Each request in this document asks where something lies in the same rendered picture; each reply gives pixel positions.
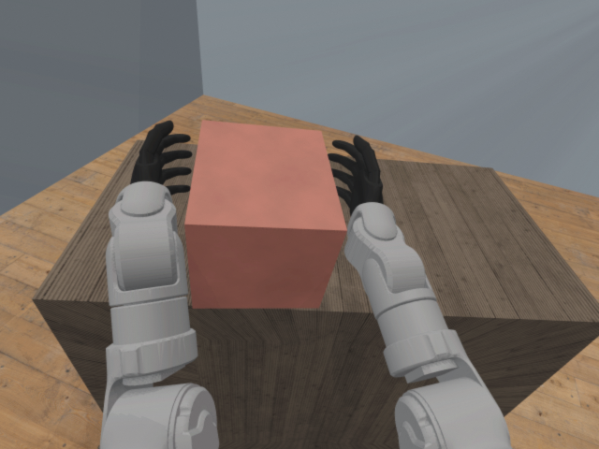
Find left robot forearm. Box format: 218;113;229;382
100;181;198;449

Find pedestal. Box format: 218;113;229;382
32;140;599;449

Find right robot upper arm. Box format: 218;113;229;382
395;377;512;449

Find left robot hand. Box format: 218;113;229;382
130;121;192;195

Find left robot upper arm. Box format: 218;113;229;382
101;383;219;449

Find right robot hand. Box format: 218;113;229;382
328;136;384;215

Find carton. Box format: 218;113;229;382
184;120;347;309

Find right robot forearm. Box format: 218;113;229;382
344;202;511;444

